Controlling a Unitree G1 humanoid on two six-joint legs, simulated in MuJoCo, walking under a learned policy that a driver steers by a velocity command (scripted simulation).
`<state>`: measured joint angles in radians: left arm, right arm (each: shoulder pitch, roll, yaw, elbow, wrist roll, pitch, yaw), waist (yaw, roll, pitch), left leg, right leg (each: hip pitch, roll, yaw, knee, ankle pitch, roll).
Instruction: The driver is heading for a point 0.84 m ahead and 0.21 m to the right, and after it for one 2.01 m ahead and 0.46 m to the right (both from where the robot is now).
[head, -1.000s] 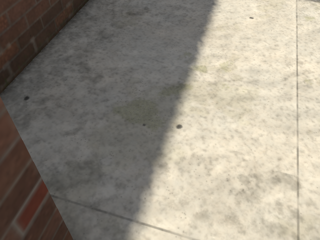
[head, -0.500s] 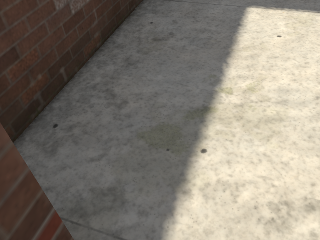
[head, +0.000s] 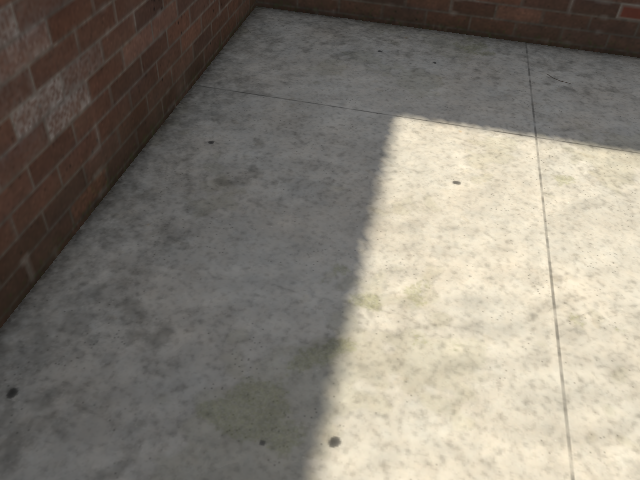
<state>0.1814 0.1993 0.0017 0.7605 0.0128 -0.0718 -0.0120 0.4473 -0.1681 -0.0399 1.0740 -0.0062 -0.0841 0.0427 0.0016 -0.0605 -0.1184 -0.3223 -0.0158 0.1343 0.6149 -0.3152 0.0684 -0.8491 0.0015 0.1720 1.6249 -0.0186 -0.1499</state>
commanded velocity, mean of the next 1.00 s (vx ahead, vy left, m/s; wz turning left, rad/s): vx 0.48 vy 0.00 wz -0.02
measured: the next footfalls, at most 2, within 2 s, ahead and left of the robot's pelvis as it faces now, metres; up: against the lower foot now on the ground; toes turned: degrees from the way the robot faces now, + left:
right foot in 0.38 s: +0.32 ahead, -0.19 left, +0.00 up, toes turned -2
left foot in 0.90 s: +0.62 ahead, +0.08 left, +0.00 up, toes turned +5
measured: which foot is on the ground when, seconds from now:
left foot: down 0.00-0.38, up 0.40-0.88, down 0.90-1.00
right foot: up 0.00-0.36, down 0.38-0.90, up 0.92-1.00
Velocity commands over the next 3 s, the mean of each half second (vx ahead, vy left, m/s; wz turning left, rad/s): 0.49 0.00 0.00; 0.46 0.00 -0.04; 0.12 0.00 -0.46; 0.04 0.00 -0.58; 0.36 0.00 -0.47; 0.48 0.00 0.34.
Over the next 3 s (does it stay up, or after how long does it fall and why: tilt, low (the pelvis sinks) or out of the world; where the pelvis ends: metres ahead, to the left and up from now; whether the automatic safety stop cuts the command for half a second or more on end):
stays up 0.83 -0.33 0.01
